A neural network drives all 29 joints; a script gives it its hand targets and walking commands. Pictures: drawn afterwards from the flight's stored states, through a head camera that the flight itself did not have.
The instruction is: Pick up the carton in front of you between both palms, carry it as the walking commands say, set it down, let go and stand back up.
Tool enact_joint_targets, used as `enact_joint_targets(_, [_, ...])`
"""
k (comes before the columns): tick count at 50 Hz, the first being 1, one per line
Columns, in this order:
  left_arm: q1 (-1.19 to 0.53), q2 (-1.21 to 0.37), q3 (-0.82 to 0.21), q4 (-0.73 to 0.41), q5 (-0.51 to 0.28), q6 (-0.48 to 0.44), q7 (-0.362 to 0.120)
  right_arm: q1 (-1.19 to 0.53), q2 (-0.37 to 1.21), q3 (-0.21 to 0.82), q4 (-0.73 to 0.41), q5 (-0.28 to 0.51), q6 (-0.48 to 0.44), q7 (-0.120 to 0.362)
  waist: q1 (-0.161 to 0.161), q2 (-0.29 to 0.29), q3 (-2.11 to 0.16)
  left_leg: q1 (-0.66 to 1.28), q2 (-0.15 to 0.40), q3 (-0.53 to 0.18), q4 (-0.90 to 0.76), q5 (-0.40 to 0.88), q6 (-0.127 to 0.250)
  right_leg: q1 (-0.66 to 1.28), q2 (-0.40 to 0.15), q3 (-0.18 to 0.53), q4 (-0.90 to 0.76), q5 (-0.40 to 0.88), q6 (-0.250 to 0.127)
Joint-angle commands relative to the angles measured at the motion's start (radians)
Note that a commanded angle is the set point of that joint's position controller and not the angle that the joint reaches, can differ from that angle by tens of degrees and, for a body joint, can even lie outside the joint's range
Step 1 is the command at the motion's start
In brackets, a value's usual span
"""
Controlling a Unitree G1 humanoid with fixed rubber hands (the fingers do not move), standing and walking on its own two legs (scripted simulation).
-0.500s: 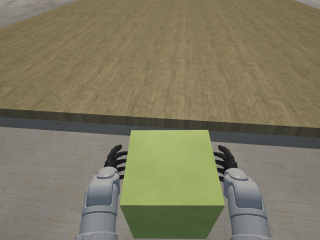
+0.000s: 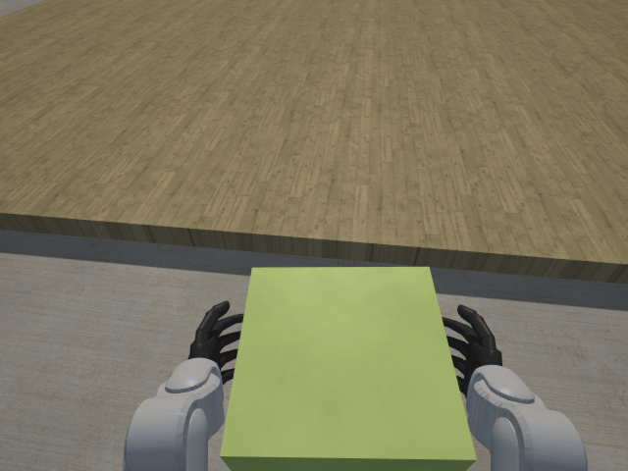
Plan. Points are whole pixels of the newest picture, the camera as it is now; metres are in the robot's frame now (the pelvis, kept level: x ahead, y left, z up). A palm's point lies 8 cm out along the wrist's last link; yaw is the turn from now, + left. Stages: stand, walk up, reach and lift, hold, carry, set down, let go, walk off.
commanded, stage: carry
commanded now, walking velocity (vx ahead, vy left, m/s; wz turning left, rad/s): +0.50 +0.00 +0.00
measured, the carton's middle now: (340, 393) +0.24 -0.01 +0.01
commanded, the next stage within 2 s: none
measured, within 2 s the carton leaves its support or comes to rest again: neither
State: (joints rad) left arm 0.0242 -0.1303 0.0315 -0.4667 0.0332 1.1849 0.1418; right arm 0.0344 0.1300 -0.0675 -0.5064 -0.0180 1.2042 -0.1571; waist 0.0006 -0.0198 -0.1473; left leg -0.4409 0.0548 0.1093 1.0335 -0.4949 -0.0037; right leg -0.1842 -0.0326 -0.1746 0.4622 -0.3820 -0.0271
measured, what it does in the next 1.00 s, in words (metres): walks ahead: left foot, then right foot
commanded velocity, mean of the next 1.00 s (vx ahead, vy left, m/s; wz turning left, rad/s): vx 0.50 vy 0.00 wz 0.00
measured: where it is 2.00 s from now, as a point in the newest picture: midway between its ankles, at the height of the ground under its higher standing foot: (338, 220)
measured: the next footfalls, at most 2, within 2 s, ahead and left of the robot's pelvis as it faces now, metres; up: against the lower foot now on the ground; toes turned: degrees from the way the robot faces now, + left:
left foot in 0.20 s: +0.30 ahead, +0.10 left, +0.00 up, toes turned +8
right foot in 0.74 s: +0.64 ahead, -0.10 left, +0.00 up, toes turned -14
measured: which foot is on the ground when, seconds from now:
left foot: up 0.00-0.18, down 0.20-0.78, up 0.80-1.00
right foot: down 0.00-0.22, up 0.24-0.72, down 0.74-1.00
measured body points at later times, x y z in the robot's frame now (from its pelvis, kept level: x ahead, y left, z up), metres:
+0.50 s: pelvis +0.29 +0.05 +0.01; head +0.28 +0.06 +0.46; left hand +0.55 +0.17 +0.08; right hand +0.51 -0.13 +0.09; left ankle +0.26 +0.10 -0.74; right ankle +0.37 -0.12 -0.68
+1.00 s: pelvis +0.62 -0.02 +0.01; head +0.63 -0.03 +0.46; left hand +0.90 +0.14 +0.13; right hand +0.90 -0.17 +0.13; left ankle +0.65 +0.13 -0.67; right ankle +0.60 -0.09 -0.74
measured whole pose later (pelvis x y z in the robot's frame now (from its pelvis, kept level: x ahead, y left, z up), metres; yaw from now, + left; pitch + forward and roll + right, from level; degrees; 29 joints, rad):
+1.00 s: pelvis +0.62 -0.02 +0.01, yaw -1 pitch +4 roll +1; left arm -0.18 -0.14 0.12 -0.57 -0.01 1.24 0.17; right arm -0.18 0.13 -0.12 -0.59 -0.01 1.25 -0.16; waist 0.04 0.01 -0.05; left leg -0.60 0.11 0.06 0.96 -0.25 0.02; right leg -0.23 -0.02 -0.23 0.36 -0.21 -0.07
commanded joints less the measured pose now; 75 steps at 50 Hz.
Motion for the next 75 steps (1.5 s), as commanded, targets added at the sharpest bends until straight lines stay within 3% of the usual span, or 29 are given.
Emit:
enact_joint_targets(1, [-0.464, -0.816, -0.612, -0.230, -0.280, -0.030, -0.090, -0.441, 0.818, 0.658, -0.119, 0.287, -0.039, 0.126, 0.035, -0.055, -0.150, -0.428, 0.034, -0.003, -0.095, 0.063, 0.014, 0.507, -0.295, 0.335, -0.172, 0.652, -0.115])
enact_joint_targets(6, [-0.396, -0.745, -0.656, -0.228, -0.311, -0.014, -0.116, -0.317, 0.757, 0.605, -0.109, 0.196, -0.039, 0.097, 0.020, -0.142, -0.087, -0.006, -0.070, 0.147, -0.466, 0.349, 0.017, 0.190, -0.198, 0.082, -0.165, 0.756, -0.051])
enact_joint_targets(8, [-0.402, -0.707, -0.652, -0.223, -0.309, -0.005, -0.122, -0.313, 0.728, 0.597, -0.107, 0.177, -0.035, 0.092, -0.004, -0.139, -0.149, 0.286, -0.115, 0.200, -0.505, 0.417, 0.036, 0.080, -0.172, -0.011, 0.011, 0.860, -0.013])
enact_joint_targets(9, [-0.411, -0.681, -0.644, -0.213, -0.304, -0.001, -0.122, -0.323, 0.706, 0.591, -0.103, 0.170, -0.031, 0.091, -0.017, -0.115, -0.191, 0.443, -0.116, 0.204, -0.519, 0.363, 0.044, 0.005, -0.137, -0.042, 0.151, 0.765, 0.007])
enact_joint_targets(10, [-0.426, -0.645, -0.626, -0.200, -0.295, 0.005, -0.121, -0.327, 0.685, 0.586, -0.104, 0.165, -0.025, 0.090, -0.039, -0.054, -0.219, 0.592, -0.011, 0.070, -0.519, 0.248, 0.044, -0.125, -0.114, -0.029, 0.334, 0.509, 0.021])
enact_joint_targets(11, [-0.456, -0.638, -0.621, -0.195, -0.293, 0.014, -0.120, -0.348, 0.648, 0.573, -0.080, 0.157, -0.023, 0.088, -0.033, 0.187, -0.213, 0.618, 0.290, -0.489, -0.732, -0.026, 0.157, -0.331, 0.007, -0.022, 0.630, 0.173, 0.065])
enact_joint_targets(12, [-0.457, -0.636, -0.622, -0.172, -0.297, 0.019, -0.120, -0.368, 0.656, 0.586, -0.074, 0.177, -0.018, 0.092, -0.030, 0.221, -0.195, 0.610, 0.384, -0.717, -0.863, -0.030, 0.242, -0.456, 0.029, 0.115, 0.803, -0.088, 0.044])
enact_joint_targets(15, [-0.447, -0.753, -0.608, -0.107, -0.274, 0.008, -0.134, -0.461, 0.775, 0.645, -0.093, 0.240, -0.029, 0.125, -0.016, 0.029, -0.145, 0.401, 0.326, -0.465, -0.865, 0.097, 0.194, -0.458, -0.104, 0.186, 0.814, 0.032, -0.001])
enact_joint_targets(19, [-0.415, -0.861, -0.597, -0.056, -0.223, -0.035, -0.141, -0.503, 0.861, 0.700, -0.080, 0.280, -0.055, 0.166, -0.005, 0.077, -0.151, 0.311, 0.247, -0.221, -0.898, 0.169, 0.131, -0.393, -0.106, 0.131, 0.583, 0.140, 0.012])
enact_joint_targets(26, [-0.411, -0.858, -0.637, -0.133, -0.220, -0.054, -0.117, -0.438, 0.814, 0.682, -0.100, 0.286, -0.065, 0.180, -0.018, 0.140, -0.091, 0.498, 0.190, -0.069, -0.888, 0.471, 0.119, -0.516, -0.070, 0.035, 0.258, 0.322, 0.047])
enact_joint_targets(32, [-0.427, -0.746, -0.646, -0.196, -0.267, -0.010, -0.098, -0.385, 0.700, 0.627, -0.129, 0.248, -0.033, 0.134, -0.025, 0.152, 0.001, 0.590, 0.179, 0.002, -0.822, 0.716, 0.133, -0.503, -0.032, -0.032, 0.107, 0.336, 0.011])
enact_joint_targets(36, [-0.439, -0.699, -0.622, -0.219, -0.294, 0.013, -0.090, -0.433, 0.660, 0.625, -0.194, 0.260, -0.011, 0.111, 0.003, 0.169, -0.091, 0.544, 0.149, 0.108, -0.543, 1.084, 0.078, -0.128, 0.074, -0.145, -0.003, 0.299, -0.023])
enact_joint_targets(37, [-0.449, -0.694, -0.611, -0.229, -0.298, 0.017, -0.087, -0.450, 0.648, 0.630, -0.218, 0.271, -0.005, 0.106, 0.017, 0.124, -0.169, 0.421, 0.119, 0.131, -0.363, 0.962, 0.046, 0.098, 0.051, -0.103, -0.009, 0.249, -0.027])
enact_joint_targets(38, [-0.456, -0.681, -0.595, -0.228, -0.293, 0.020, -0.084, -0.486, 0.640, 0.641, -0.248, 0.283, 0.003, 0.101, 0.040, -0.043, -0.289, 0.147, 0.063, 0.096, -0.080, 0.664, 0.010, 0.378, -0.202, 0.277, -0.036, 0.045, -0.125])
enact_joint_targets(39, [-0.452, -0.686, -0.587, -0.217, -0.307, 0.018, -0.081, -0.502, 0.635, 0.651, -0.279, 0.298, 0.012, 0.100, 0.051, -0.302, -0.327, -0.126, -0.095, 0.044, 0.200, 0.169, -0.019, 0.508, -0.375, 0.709, -0.205, 0.041, -0.248])
enact_joint_targets(40, [-0.465, -0.701, -0.593, -0.245, -0.321, 0.021, -0.082, -0.528, 0.662, 0.663, -0.269, 0.311, 0.012, 0.101, 0.038, -0.241, -0.288, -0.234, -0.063, -0.075, 0.343, 0.042, 0.007, 0.495, -0.391, 0.665, -0.223, 0.208, -0.249])
enact_joint_targets(42, [-0.547, -0.747, -0.613, -0.285, -0.342, 0.016, -0.086, -0.571, 0.705, 0.657, -0.270, 0.319, 0.008, 0.106, 0.028, -0.046, -0.262, -0.234, 0.039, -0.123, 0.311, 0.125, 0.049, 0.356, -0.340, 0.449, -0.173, 0.382, -0.186])
enact_joint_targets(43, [-0.589, -0.757, -0.620, -0.294, -0.349, 0.015, -0.086, -0.591, 0.721, 0.652, -0.259, 0.318, 0.007, 0.107, 0.019, -0.008, -0.244, -0.207, 0.069, -0.130, 0.230, 0.171, 0.051, 0.277, -0.316, 0.378, -0.198, 0.365, -0.155])
enact_joint_targets(46, [-0.651, -0.710, -0.615, -0.284, -0.360, 0.020, -0.081, -0.623, 0.689, 0.624, -0.211, 0.293, 0.007, 0.088, 0.026, -0.057, -0.230, -0.146, 0.061, -0.071, 0.054, 0.221, 0.040, 0.185, -0.266, 0.233, -0.243, 0.274, -0.125])
enact_joint_targets(55, [-0.885, -0.480, -0.452, 0.021, -0.293, 0.045, -0.008, -0.878, 0.482, 0.464, 0.070, 0.203, 0.028, -0.009, 0.054, -0.120, -0.094, -0.177, 0.012, 0.048, -0.379, 0.422, 0.039, 0.187, -0.194, 0.077, -0.200, 0.406, -0.135])
enact_joint_targets(58, [-0.984, -0.494, -0.401, 0.106, -0.271, 0.037, 0.020, -0.982, 0.477, 0.404, 0.143, 0.200, 0.023, -0.022, 0.042, -0.143, -0.085, -0.100, -0.008, 0.060, -0.451, 0.420, 0.069, 0.202, -0.199, 0.055, -0.119, 0.490, -0.099])
enact_joint_targets(60, [-1.052, -0.521, -0.380, 0.157, -0.260, 0.031, 0.031, -1.013, 0.485, 0.363, 0.212, 0.192, 0.013, -0.025, -0.034, -0.073, -0.177, 0.179, -0.089, 0.134, -0.529, 0.366, 0.077, 0.158, -0.141, -0.022, 0.138, 0.640, -0.049])
enact_joint_targets(61, [-1.085, -0.530, -0.372, 0.181, -0.252, 0.027, 0.035, -1.022, 0.488, 0.345, 0.248, 0.187, 0.007, -0.025, -0.081, 0.006, -0.268, 0.402, -0.033, 0.056, -0.517, 0.314, 0.081, 0.042, -0.099, -0.029, 0.354, 0.509, -0.022])
enact_joint_targets(62, [-1.118, -0.550, -0.364, 0.205, -0.250, 0.025, 0.037, -1.035, 0.476, 0.323, 0.278, 0.181, 0.000, -0.028, -0.076, 0.218, -0.322, 0.525, 0.211, -0.387, -0.616, 0.223, 0.144, -0.170, -0.003, -0.022, 0.621, 0.225, 0.014])
enact_joint_targets(63, [-1.149, -0.568, -0.351, 0.224, -0.240, 0.019, 0.040, -1.100, 0.498, 0.323, 0.301, 0.184, -0.011, -0.030, -0.080, 0.396, -0.355, 0.701, 0.321, -0.686, -0.721, 0.256, 0.255, -0.464, 0.115, 0.084, 0.820, -0.141, 0.016])
enact_joint_targets(64, [-1.205, -0.596, -0.345, 0.230, -0.240, 0.006, 0.044, -1.134, 0.546, 0.336, 0.297, 0.209, -0.021, -0.024, -0.072, 0.325, -0.357, 0.714, 0.315, -0.626, -0.681, 0.323, 0.260, -0.540, 0.054, 0.174, 0.925, -0.132, -0.016])
enact_joint_targets(66, [-1.272, -0.689, -0.343, 0.246, -0.238, -0.024, 0.038, -1.253, 0.657, 0.387, 0.259, 0.261, -0.055, 0.003, -0.070, 0.130, -0.342, 0.637, 0.261, -0.456, -0.614, 0.509, 0.221, -0.579, -0.003, 0.197, 0.901, -0.040, -0.039])
enact_joint_targets(67, [-1.294, -0.725, -0.348, 0.254, -0.238, -0.041, 0.032, -1.322, 0.704, 0.416, 0.233, 0.289, -0.074, 0.017, -0.061, 0.111, -0.351, 0.606, 0.244, -0.390, -0.611, 0.586, 0.211, -0.570, -0.021, 0.193, 0.852, -0.001, -0.038])
enact_joint_targets(75, [-1.254, -0.709, -0.368, 0.221, -0.192, -0.131, 0.036, -1.319, 0.710, 0.465, 0.170, 0.314, -0.151, 0.030, -0.102, 0.178, -0.445, 0.805, 0.217, -0.258, -0.508, 0.867, 0.251, -0.792, -0.001, 0.102, 0.800, 0.010, -0.044])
